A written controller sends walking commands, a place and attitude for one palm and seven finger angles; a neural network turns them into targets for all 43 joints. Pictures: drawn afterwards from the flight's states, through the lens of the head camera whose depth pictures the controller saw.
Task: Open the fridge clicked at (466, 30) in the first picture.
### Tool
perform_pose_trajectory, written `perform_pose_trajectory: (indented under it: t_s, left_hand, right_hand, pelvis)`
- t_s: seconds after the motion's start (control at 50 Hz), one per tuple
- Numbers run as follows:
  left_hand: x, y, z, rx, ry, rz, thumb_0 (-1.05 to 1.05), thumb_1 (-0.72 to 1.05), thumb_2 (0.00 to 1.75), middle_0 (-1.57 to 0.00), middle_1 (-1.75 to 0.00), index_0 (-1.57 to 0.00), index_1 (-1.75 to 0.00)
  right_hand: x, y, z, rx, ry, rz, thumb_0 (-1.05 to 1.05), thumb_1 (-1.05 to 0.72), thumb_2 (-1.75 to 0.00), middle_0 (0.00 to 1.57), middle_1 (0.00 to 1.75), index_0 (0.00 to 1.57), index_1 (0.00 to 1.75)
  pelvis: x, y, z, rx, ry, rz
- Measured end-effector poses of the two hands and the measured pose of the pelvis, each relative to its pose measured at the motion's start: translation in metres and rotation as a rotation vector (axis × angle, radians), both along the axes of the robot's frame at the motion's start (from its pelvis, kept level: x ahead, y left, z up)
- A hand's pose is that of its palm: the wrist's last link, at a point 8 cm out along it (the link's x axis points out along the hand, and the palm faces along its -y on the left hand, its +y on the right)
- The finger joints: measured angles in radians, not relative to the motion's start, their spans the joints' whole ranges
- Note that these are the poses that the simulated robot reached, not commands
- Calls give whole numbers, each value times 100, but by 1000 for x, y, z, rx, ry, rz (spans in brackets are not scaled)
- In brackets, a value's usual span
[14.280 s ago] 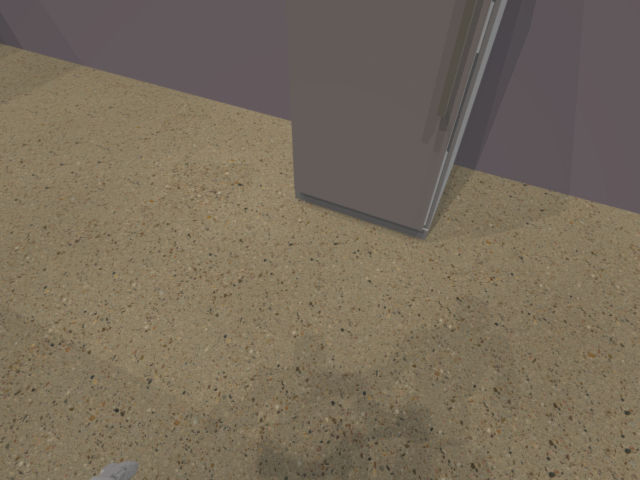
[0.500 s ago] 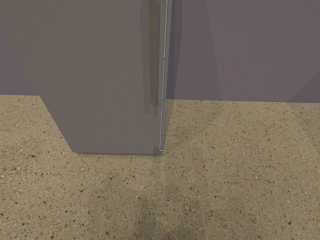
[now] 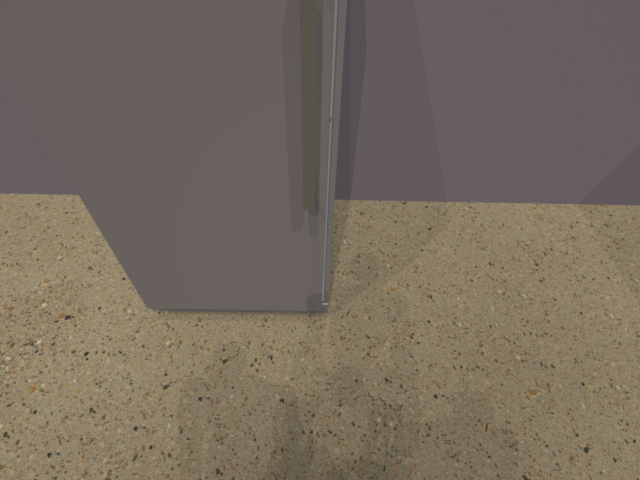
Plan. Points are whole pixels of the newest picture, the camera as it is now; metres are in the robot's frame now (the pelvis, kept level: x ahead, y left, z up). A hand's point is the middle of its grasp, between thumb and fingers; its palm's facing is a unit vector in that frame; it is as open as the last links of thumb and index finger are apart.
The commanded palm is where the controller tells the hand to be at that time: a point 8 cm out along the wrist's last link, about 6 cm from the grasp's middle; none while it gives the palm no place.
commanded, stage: shuffle to correct the standing spot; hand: right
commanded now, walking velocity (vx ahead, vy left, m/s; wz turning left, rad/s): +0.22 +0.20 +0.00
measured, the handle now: (308, 99) +0.71 +0.06 +0.11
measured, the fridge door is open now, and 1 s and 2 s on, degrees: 0 0 0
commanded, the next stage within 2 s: come to a stop and stand still in 0.92 s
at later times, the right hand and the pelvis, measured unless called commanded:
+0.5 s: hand out of the picture +0.07 -0.06 -0.17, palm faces +0.06 +0.98 -0.16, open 7.4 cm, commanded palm none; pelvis +0.11 +0.09 +0.00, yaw -1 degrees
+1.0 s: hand (339, 392) +0.29 -0.02 -0.17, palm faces +0.03 +0.98 -0.18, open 7.4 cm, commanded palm none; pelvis +0.25 +0.17 +0.00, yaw +1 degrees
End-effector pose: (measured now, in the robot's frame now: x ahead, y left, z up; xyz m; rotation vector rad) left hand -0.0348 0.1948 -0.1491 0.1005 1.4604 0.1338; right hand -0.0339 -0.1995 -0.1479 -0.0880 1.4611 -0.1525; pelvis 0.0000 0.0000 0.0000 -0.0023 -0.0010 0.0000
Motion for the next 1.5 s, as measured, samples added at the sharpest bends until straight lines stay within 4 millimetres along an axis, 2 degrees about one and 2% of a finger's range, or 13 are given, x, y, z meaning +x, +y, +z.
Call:
perform_pose_trajectory:
  t_s: [0.14,0.26,0.32,0.38,0.5,0.62,0.7,0.8,0.92,1.1,1.2,1.28,1.5]
  left_hand:
    - [-8,13,-8,-1,40,58,0,91,89,-20,-30,-20,-30]
    - [-18,44,-14,-13,146,81,0,91,89,-20,-30,-20,-30]
    - [-1,67,-8,-10,196,47,0,91,89,-20,-30,-20,-30]
    - [43,95,-2,23,148,24,0,91,89,-20,-30,-20,-30]
    - [167,129,3,63,-93,-3,0,91,90,-20,-30,-19,-30]
    - [283,129,4,59,-276,-69,0,91,90,-20,-30,-19,-30]
    - [335,125,2,64,-380,-72,0,91,90,-20,-30,-19,-30]
    - [330,139,9,75,-354,-22,-1,91,89,-20,-30,-20,-30]
    - [318,195,22,145,-211,-44,-3,96,89,-20,-30,-20,-30]
    - [317,272,-5,121,-101,21,-1,92,89,-20,-30,-20,-30]
    - [333,288,-7,105,-76,21,0,91,90,-20,-30,-19,-30]
    - [353,284,-2,80,-90,-17,0,91,90,-20,-30,-19,-30]
    - [414,240,17,78,-275,-120,0,91,90,-20,-30,-20,-30]
  right_hand:
    - [15,4,-7,-3,38,32,1,-91,-89,20,30,20,30]
    - [70,20,-4,-46,-15,49,1,-91,-89,20,30,20,30]
    - [90,29,-1,-72,-91,-4,1,-92,-89,20,30,20,30]
    - [94,45,3,-75,-87,-32,1,-92,-89,19,30,20,30]
    - [94,88,4,-11,24,-11,1,-91,-89,19,30,20,30]
    - [104,120,-6,45,105,-39,1,-91,-89,20,30,20,30]
    - [122,126,-18,66,146,-39,1,-91,-89,20,30,20,30]
    - [188,118,-21,38,66,6,1,-91,-89,20,30,20,30]
    - [278,119,0,-7,-132,-1,1,-91,-89,19,30,20,30]
    - [354,165,-4,-84,-171,89,0,-91,-90,19,30,20,30]
    - [371,198,5,-83,-191,78,1,-91,-89,20,30,20,30]
    - [374,203,10,-95,-206,41,1,-93,-89,20,30,21,30]
    - [321,163,-6,-88,-141,-30,1,-91,-89,20,30,21,30]
  pelvis:
    - [18,15,-10,-29,11,22]
    - [45,45,-17,-24,21,4]
    - [62,62,-15,-23,18,-23]
    - [79,75,-8,-25,21,-26]
    - [114,91,-3,-14,34,-13]
    - [153,103,-11,3,22,5]
    - [184,107,-23,22,-2,35]
    - [207,121,-17,10,-28,37]
    - [232,144,-1,34,0,14]
    - [275,214,-18,7,26,10]
    - [288,229,-12,0,16,-10]
    - [289,235,-6,-16,11,-20]
    - [265,207,-8,-8,4,-34]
